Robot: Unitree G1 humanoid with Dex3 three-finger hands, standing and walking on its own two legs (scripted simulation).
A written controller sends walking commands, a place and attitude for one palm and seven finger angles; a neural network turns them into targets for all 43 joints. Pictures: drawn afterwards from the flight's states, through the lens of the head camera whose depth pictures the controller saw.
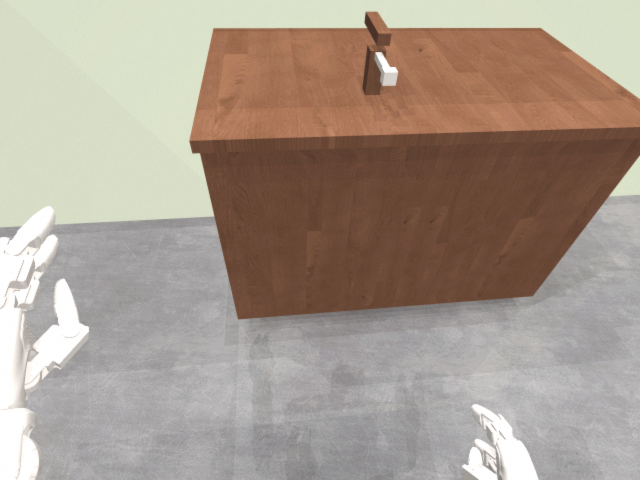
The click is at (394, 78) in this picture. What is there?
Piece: tap's lever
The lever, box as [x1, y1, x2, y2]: [380, 67, 397, 85]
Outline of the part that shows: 382,67 380,77 382,85 395,85 397,75 395,67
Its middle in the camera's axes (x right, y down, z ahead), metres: +0.14 -0.33 +0.79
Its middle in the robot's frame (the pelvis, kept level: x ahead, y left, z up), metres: +0.84 -0.08 +0.13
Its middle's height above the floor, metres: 0.91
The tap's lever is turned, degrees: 0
